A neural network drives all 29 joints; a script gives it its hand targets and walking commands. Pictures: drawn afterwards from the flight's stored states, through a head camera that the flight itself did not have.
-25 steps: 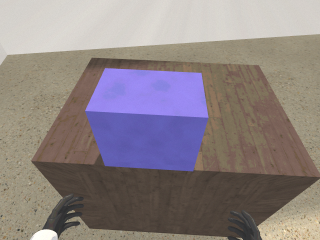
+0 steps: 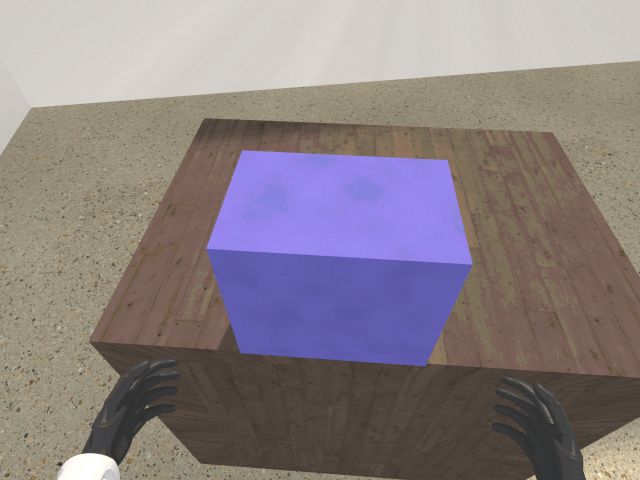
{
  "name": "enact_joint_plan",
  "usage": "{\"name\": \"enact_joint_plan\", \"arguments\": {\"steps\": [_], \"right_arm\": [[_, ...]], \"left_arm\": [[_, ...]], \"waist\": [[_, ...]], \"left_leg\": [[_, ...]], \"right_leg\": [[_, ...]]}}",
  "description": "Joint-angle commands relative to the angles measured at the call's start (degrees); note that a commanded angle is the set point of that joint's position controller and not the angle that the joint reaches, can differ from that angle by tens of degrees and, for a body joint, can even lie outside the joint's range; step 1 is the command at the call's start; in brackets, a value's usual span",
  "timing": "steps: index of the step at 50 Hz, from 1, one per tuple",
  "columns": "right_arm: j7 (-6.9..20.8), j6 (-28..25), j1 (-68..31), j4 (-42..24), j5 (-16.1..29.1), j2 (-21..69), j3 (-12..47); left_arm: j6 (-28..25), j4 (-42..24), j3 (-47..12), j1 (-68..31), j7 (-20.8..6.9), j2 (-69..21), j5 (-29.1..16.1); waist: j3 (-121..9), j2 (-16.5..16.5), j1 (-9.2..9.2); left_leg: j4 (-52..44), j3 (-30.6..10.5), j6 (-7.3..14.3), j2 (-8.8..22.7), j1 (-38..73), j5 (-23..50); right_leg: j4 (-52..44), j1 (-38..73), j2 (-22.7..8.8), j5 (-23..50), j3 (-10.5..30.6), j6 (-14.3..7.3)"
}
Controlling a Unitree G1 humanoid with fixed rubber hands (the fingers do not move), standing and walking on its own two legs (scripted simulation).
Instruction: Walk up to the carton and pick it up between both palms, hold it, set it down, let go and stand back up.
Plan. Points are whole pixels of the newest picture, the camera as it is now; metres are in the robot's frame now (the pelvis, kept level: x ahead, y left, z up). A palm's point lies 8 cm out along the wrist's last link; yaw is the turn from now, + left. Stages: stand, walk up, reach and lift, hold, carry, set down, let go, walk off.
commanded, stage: reach and lift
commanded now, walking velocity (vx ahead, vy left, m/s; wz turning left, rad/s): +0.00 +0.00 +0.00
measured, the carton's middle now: (337, 262) +0.39 +0.04 +0.06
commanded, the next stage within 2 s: none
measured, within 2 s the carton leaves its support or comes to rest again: neither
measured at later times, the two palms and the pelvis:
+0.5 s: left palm (125, 363) +0.21 +0.25 +0.08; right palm (578, 396) +0.23 -0.22 +0.07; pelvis -0.03 -0.01 +0.00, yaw +0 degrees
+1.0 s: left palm (136, 262) +0.30 +0.26 +0.14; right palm (575, 294) +0.31 -0.22 +0.13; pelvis -0.02 -0.02 +0.00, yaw +1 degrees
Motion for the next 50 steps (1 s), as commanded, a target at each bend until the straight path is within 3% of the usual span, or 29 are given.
{"name": "enact_joint_plan", "arguments": {"steps": [1, 8, 13, 19, 22, 25, 29, 34, 35, 43, 48, 50], "right_arm": [[0.3, -2.6, -4.5, -12.4, 1.2, -5.8, -3.9], [0.4, -0.2, -10.8, -13.3, 1.8, -7.1, -5.5], [-0.1, 3.6, -18.3, -13.4, 2.3, -8.5, -6.8], [-0.9, 8.7, -28.7, -12.3, 2.8, -8.9, -7.0], [-1.3, 10.7, -34.0, -11.0, 3.1, -9.1, -6.7], [-1.8, 12.1, -39.3, -8.9, 2.8, -9.8, -7.0], [-2.6, 13.6, -45.1, -7.7, 4.1, -9.9, -5.8], [-3.9, 14.6, -49.6, -5.7, 4.9, -10.8, -5.3], [-4.1, 14.9, -52.0, -6.3, 5.5, -11.0, -5.0], [-5.5, 17.0, -58.4, -4.6, 8.2, -14.3, -5.1], [-5.0, 19.2, -64.8, 1.7, 9.7, -15.7, -5.0], [-4.6, 19.2, -66.4, 1.4, 10.1, -16.6, -5.2]], "left_arm": [[-3.1, -12.0, 4.7, -6.3, 0.8, 7.2, -0.7], [-1.7, -12.9, 6.0, -14.2, 1.7, 7.4, -0.5], [3.3, -12.0, 6.7, -21.8, 1.4, 7.2, -1.4], [8.6, -10.3, 8.8, -32.2, 1.4, 8.6, -2.2], [11.0, -8.6, 9.9, -37.4, 1.0, 9.3, -2.4], [13.1, -6.6, 10.7, -42.4, 0.7, 9.9, -2.2], [15.8, -4.9, 11.7, -47.4, 0.3, 11.0, -1.8], [18.2, -3.8, 13.5, -51.9, -0.4, 12.3, -1.3], [18.8, -3.7, 14.1, -53.9, -0.6, 13.1, -1.5], [24.3, -5.5, 15.5, -60.3, -1.3, 14.7, -0.7], [26.5, -0.7, 15.3, -67.0, -1.5, 15.6, 0.1], [26.9, -1.5, 14.8, -68.0, -1.1, 15.3, 0.0]], "waist": [[-7.3, 3.6, -0.02], [-5.8, 4.4, 0.18], [-6.6, 3.1, -1.20], [-8.5, 2.1, -0.89], [-9.9, 0.4, -1.01], [-12.2, 0.6, -1.48], [-14.6, 0.4, -1.06], [-17.5, 0.4, -2.02], [-18.4, 0.2, -1.36], [-22.5, 1.0, -3.67], [-21.4, 1.6, -4.29], [-24.1, 2.3, -4.05]], "left_leg": [[-0.2, -6.7, -5.8, 2.8, 3.3, 29.0], [-1.8, -7.0, -5.2, 2.9, 0.2, 21.4], [-2.3, -6.9, -4.6, 2.8, -0.9, 16.8], [-3.9, -6.5, -3.3, 2.7, -4.4, 8.4], [-4.1, -5.8, -2.5, 2.4, -4.9, 7.6], [-4.1, -5.7, -2.0, 2.3, -5.0, 6.0], [-3.5, -5.0, -1.6, 1.9, -5.7, 7.9], [-2.7, -4.4, -1.5, 1.0, -5.0, 12.4], [-2.5, -4.4, -1.4, 0.9, -5.3, 13.0], [-0.4, -4.3, -2.4, -0.2, -2.5, 21.5], [-0.7, -4.7, -2.3, -0.1, -3.5, 18.9], [0.0, -5.0, -2.6, 0.0, -1.9, 22.1]], "right_leg": [[-1.0, -0.6, 0.0, 7.2, 5.6, -3.8], [-0.6, -0.8, -0.9, 2.5, 6.4, -4.2], [-0.5, -0.7, -1.1, 0.5, 6.7, -4.0], [0.0, -0.9, -1.9, -3.6, 7.4, -3.4], [0.1, -0.6, -2.0, -4.1, 7.6, -2.8], [0.3, -0.4, -2.1, -5.0, 7.9, -2.7], [0.7, 2.0, -2.0, -2.7, 8.2, -2.2], [1.3, 4.3, -1.4, 2.8, 8.0, -1.7], [1.6, 5.1, -1.2, 3.9, 8.0, -1.5], [3.4, 8.3, 0.0, 16.2, 7.0, -0.6], [3.2, 6.9, -0.1, 14.1, 6.9, -0.6], [3.5, 6.3, 0.4, 16.2, 6.5, -0.8]]}}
